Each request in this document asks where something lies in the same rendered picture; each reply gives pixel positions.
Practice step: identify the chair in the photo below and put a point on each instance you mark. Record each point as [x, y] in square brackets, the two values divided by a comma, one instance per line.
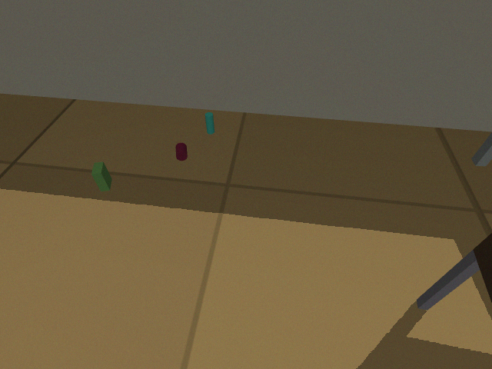
[479, 258]

